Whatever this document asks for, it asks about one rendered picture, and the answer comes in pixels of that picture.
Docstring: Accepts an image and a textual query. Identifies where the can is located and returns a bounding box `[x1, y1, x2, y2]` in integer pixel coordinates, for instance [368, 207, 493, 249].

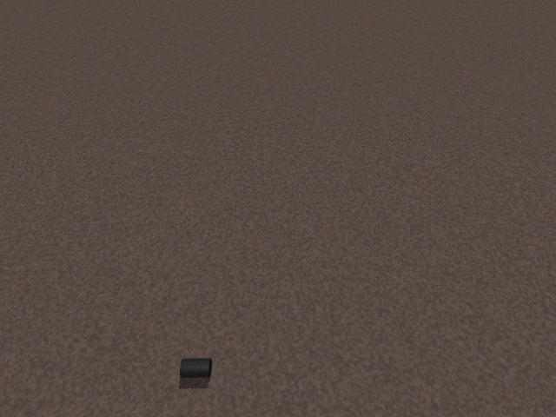
[180, 358, 212, 378]

